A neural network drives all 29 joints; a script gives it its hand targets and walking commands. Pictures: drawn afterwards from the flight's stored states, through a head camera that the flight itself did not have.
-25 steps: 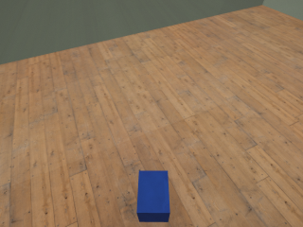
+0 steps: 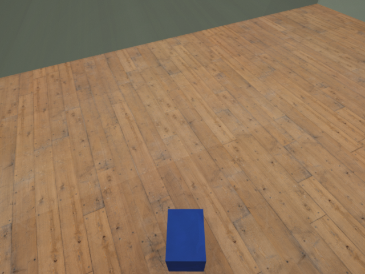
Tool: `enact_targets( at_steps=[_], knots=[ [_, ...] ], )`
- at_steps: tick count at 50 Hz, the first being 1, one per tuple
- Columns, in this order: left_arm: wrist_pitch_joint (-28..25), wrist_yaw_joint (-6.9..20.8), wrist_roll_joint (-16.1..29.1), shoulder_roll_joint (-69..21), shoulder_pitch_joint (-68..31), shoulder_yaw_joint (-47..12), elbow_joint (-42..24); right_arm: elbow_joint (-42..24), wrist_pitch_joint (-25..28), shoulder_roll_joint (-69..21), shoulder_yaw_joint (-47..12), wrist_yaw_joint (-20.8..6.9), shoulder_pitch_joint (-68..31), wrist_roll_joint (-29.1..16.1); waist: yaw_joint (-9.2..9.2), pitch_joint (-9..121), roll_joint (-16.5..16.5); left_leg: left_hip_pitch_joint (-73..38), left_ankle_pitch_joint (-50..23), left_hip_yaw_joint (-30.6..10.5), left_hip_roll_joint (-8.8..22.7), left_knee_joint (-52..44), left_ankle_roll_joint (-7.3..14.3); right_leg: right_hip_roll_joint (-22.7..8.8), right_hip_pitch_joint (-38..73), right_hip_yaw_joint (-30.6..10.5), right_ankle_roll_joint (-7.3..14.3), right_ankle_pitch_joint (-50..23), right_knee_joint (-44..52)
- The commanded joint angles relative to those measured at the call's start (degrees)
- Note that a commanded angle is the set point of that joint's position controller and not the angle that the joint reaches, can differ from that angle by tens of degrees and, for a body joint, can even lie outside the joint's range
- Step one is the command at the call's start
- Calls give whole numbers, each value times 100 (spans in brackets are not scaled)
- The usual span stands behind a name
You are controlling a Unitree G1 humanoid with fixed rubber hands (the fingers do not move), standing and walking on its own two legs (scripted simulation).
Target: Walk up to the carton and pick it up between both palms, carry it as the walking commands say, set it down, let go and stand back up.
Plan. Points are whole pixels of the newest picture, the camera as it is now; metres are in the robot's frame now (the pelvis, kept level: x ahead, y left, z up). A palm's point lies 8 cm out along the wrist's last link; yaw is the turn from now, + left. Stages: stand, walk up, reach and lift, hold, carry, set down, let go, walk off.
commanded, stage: stand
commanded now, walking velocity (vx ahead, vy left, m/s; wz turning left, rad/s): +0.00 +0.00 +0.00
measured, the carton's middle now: (185, 240) +0.41 +0.01 -0.67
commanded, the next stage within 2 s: reach and lift in 0.24 s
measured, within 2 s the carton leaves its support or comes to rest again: neither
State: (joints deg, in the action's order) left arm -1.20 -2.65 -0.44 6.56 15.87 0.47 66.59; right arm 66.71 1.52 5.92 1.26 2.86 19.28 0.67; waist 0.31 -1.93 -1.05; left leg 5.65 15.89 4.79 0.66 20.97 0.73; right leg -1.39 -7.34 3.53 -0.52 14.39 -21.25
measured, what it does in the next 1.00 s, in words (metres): lowers itself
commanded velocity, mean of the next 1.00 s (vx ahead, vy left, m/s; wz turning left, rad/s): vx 0.00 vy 0.00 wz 0.00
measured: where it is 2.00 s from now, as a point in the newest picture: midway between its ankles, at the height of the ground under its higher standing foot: outside the picture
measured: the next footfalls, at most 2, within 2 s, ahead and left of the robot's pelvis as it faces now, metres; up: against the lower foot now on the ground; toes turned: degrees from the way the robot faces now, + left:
none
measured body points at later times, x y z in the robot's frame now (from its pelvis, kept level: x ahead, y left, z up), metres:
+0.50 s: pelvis -0.02 +0.00 -0.02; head +0.04 -0.01 +0.43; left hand +0.16 +0.23 -0.15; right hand +0.15 -0.23 -0.15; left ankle -0.05 +0.10 -0.74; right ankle -0.04 -0.12 -0.74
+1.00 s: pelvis -0.11 -0.01 -0.07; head +0.04 -0.01 +0.36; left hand +0.15 +0.20 -0.19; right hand +0.15 -0.20 -0.19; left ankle -0.05 +0.10 -0.74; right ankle -0.04 -0.13 -0.74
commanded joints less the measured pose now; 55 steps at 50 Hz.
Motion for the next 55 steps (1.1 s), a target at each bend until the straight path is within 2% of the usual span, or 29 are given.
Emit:
enact_targets(
  at_steps=[1,4,5,6,12,13,14,15,16,17,18,22,24,25,27,28,29,31,36,39,42,45,46,47,48,51,53,54,55],
  knots=[
    [-7,-31,-24,314,638,14,88,42,-13,285,43,30,605,-14,-35,-219,-20,260,-1736,-411,646,-254,-10,-594,111,-442,175,-1806,171],
    [-28,-26,0,465,563,54,77,30,-28,321,45,23,615,5,-6,-195,197,26,-1781,-445,682,-199,-6,-589,64,-443,183,-1800,150],
    [-7,-18,-10,328,498,36,53,66,-22,463,65,20,692,5,6,-200,15,256,-1714,-479,652,-244,2,-553,181,-455,171,-1619,201],
    [3,-20,-18,394,479,38,37,72,-31,326,40,30,732,0,27,-301,233,221,-1810,-476,681,-293,23,-575,153,-407,159,-1786,142],
    [13,-16,-23,453,567,50,17,99,-59,229,5,27,636,16,-1,-325,-127,183,-1459,-466,646,-293,-7,-585,8,-484,192,-1468,272],
    [104,88,483,1359,-5398,-199,-4654,-4730,-88,1120,-282,-44,-5201,-461,17,1533,-95,2040,655,-431,-200,648,120,178,-1586,-242,323,579,-664],
    [657,-94,399,1139,-3926,-155,-3014,-3052,-725,1227,-106,118,-4473,-534,68,1078,-91,2059,747,-53,184,860,190,-99,-2032,22,416,957,-1002],
    [1096,-147,752,1297,-2804,-360,-2821,-2895,-1147,1260,-303,172,-3175,-654,27,1139,123,2055,819,-108,193,901,268,-270,-1961,27,550,1092,-925],
    [1537,-182,890,1326,-2504,-469,-2844,-2936,-1574,1191,-430,214,-2922,-860,-4,1187,283,2010,656,-84,152,1015,315,-177,-2160,30,514,1010,-962],
    [2052,-215,934,1279,-2079,-551,-2477,-2600,-2085,1210,-577,246,-2547,-959,71,1221,134,1973,252,-139,151,997,312,-138,-2169,49,580,655,-936],
    [2575,-222,965,1165,-1529,-702,-2225,-2291,-2610,880,-762,272,-2002,-1130,-46,1010,-13,2165,-117,-159,67,1028,347,-118,-2174,34,566,250,-986],
    [3869,-43,1017,804,-643,-511,-1870,-1823,-3943,612,-665,68,-1011,-1293,-134,2002,108,1940,-2363,-656,-153,1235,490,111,-1691,-545,549,-2525,-1284],
    [3980,171,683,655,-883,-449,-2445,-2377,-4044,543,-468,-83,-1178,-854,-74,1978,71,1756,-2830,-781,-204,1098,385,175,-1369,-653,490,-3001,-1104],
    [3941,239,403,630,-1102,-339,-2712,-2699,-3992,471,-267,-127,-1241,-470,87,1805,196,1858,-2665,-795,-196,994,324,168,-1236,-691,439,-3088,-1045],
    [3712,320,-40,756,-1366,-11,-3565,-3711,-3786,216,29,-136,-1569,-44,7,2014,108,1753,-2934,-775,-238,1150,240,196,-1138,-771,350,-3179,-1033],
    [3554,362,-76,693,-1402,-11,-3835,-3906,-3629,228,270,-107,-1533,150,154,2033,23,1633,-3204,-748,-230,1117,201,228,-1336,-717,306,-3179,-1043],
    [3370,382,-293,548,-1526,103,-4062,-4141,-3473,244,474,-101,-1841,357,124,2079,87,1818,-2984,-789,-191,1197,188,258,-1583,-658,275,-2940,-1184],
    [3077,403,-505,483,-1692,266,-4552,-4346,-3150,286,653,-161,-1890,414,96,2505,-119,1970,-3214,-791,-179,1666,59,252,-1988,-645,191,-2827,-1509],
    [2691,368,-350,161,-1464,313,-4636,-4416,-2666,138,703,-330,-1822,377,99,3168,-128,2143,-3530,-806,-202,2324,-98,360,-2897,-382,57,-2406,-2159],
    [2649,355,-176,123,-1678,224,-4653,-4362,-2644,287,764,-320,-1865,309,115,3383,-145,2209,-2986,-803,-227,2425,-97,392,-3056,-348,35,-1948,-2291],
    [2780,342,-143,284,-1976,367,-4599,-4484,-2756,121,647,-298,-2278,219,21,2884,213,2939,-1019,-595,-264,2464,-19,374,-2938,-223,69,-696,-2335],
    [2966,367,-213,373,-2983,435,-4668,-4556,-2976,107,614,-237,-3178,98,20,2210,-248,3177,726,-527,-244,2373,49,281,-3418,-214,212,899,-2285],
    [3032,347,-228,508,-3222,581,-4505,-4461,-3064,43,578,-223,-3408,60,-39,1999,-56,3449,969,-467,-239,2405,71,292,-3459,-202,151,1153,-2255],
    [3083,353,-181,504,-3641,532,-4446,-4453,-3129,223,631,-193,-3697,113,104,1866,-58,3480,1411,-500,-215,2420,97,275,-3391,-191,207,1647,-2253],
    [3116,364,-107,535,-4009,553,-4396,-4393,-3199,115,618,-144,-4036,-8,-12,1859,101,3449,1436,-500,-208,2454,141,219,-3418,-301,156,1774,-2243],
    [3131,379,-33,666,-4838,612,-3983,-4285,-3265,160,761,76,-4770,-4,188,2042,219,3634,1398,-499,-203,2580,151,250,-3367,-240,102,1678,-2445],
    [3115,339,-18,610,-5237,675,-3730,-3992,-3241,26,701,144,-5236,-191,72,1939,-74,3753,1350,-399,-250,2681,116,171,-3527,-288,121,1673,-2458],
    [3130,316,-73,532,-5232,719,-3424,-3822,-3258,74,825,199,-5320,-48,0,2001,18,3790,1279,-411,-252,2630,79,192,-3476,-227,117,1679,-2451],
    [3118,300,-53,678,-5444,732,-3332,-3584,-3261,6,843,250,-5263,-38,169,1981,23,3837,1186,-437,-242,2708,101,218,-3689,-227,72,1448,-2549]
  ],
)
